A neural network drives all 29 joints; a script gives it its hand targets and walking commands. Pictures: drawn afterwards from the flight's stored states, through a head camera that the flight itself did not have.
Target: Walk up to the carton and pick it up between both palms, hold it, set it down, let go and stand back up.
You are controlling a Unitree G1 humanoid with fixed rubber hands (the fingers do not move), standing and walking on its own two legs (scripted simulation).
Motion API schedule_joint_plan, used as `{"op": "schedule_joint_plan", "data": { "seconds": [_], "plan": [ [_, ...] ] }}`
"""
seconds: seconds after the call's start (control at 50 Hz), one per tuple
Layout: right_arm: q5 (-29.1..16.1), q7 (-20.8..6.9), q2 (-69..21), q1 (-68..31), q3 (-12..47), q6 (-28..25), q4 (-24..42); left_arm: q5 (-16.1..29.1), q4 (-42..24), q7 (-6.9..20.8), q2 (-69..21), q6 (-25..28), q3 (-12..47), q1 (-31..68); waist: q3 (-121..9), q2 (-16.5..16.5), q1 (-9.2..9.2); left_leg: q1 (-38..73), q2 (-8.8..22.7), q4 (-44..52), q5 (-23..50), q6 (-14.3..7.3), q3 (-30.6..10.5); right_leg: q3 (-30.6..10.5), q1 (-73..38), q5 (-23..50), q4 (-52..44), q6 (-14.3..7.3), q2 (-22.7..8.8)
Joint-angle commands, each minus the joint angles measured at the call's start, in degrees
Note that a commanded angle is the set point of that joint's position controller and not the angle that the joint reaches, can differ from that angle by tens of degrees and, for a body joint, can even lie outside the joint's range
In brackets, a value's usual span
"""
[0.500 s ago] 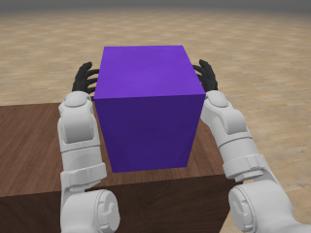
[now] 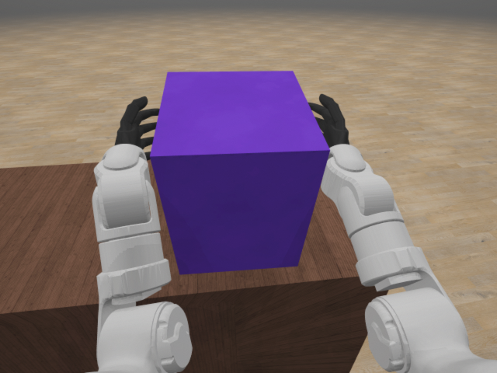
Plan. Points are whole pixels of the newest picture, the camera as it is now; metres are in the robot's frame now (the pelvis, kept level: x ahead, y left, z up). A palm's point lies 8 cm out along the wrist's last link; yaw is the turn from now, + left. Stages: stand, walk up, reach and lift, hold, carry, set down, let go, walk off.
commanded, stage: hold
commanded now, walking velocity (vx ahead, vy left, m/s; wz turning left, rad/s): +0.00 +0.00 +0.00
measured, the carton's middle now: (235, 173) +0.39 +0.01 +0.19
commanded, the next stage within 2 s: set down in 1.02 s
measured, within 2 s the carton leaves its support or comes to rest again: neither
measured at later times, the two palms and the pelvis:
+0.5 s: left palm (133, 152) +0.36 +0.15 +0.26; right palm (333, 148) +0.36 -0.14 +0.25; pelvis +0.00 +0.00 +0.00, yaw +0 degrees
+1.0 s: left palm (133, 152) +0.36 +0.15 +0.26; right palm (334, 149) +0.36 -0.14 +0.25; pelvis +0.00 +0.00 +0.00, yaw +0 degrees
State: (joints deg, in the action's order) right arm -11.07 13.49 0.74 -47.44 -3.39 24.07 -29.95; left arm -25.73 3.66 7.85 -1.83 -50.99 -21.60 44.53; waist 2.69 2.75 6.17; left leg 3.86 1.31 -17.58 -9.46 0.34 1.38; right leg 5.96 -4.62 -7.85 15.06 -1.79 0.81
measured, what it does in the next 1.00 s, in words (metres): stands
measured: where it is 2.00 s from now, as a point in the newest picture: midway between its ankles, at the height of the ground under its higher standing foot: outside the picture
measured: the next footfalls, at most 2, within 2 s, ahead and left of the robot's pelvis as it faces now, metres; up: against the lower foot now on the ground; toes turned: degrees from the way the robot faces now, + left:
none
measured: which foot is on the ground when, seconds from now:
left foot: down 0.00-1.00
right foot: down 0.00-1.00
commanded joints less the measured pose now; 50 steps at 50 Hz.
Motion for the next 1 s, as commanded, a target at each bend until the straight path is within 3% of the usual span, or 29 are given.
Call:
{"op": "schedule_joint_plan", "data": {
  "seconds": [0.0, 0.3, 0.78, 0.98],
  "plan": [
    [-3.97, -6.23, -27.21, -37.51, 16.93, -2.09, 10.78, 9.62, 0.59, 6.71, -24.57, 2.02, 21.65, 30.29, -13.43, -2.68, 0.49, -5.21, -2.48, 3.88, 5.3, -0.49, 2.68, -0.08, -6.99, 5.37, -0.62, 3.56, 1.71],
    [-5.13, -5.8, -27.35, -37.08, 18.67, -2.6, 12.85, 10.11, -1.13, 6.66, -25.16, 2.05, 22.63, 28.87, -15.42, -2.75, 0.49, -3.19, -2.76, 2.43, 10.2, 0.03, 2.64, -0.06, -8.16, 9.78, -0.15, 3.63, 1.83],
    [-4.14, -6.14, -26.95, -36.64, 17.62, -2.62, 12.15, 9.76, -1.44, 6.68, -24.79, 1.91, 22.5, 29.25, -13.74, -3.06, 0.54, -4.31, -2.41, 3.55, 6.4, -0.26, 2.77, 0.07, -7.11, 5.67, -0.61, 3.39, 1.75],
    [-4.2, -6.12, -27.38, -36.73, 17.96, -3.02, 12.37, 9.7, -1.27, 6.7, -25.0, 2.05, 22.36, 28.97, -14.34, -2.77, 0.58, -4.05, -2.62, 3.25, 7.43, -0.47, 2.83, -0.03, -7.9, 7.61, -0.31, 3.61, 1.61]
  ]
}}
